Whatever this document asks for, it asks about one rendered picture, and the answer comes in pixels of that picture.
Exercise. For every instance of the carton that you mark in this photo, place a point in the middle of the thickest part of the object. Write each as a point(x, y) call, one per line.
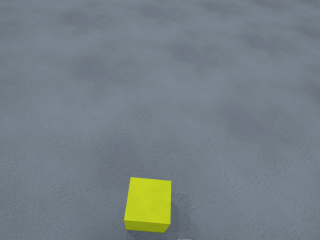
point(148, 206)

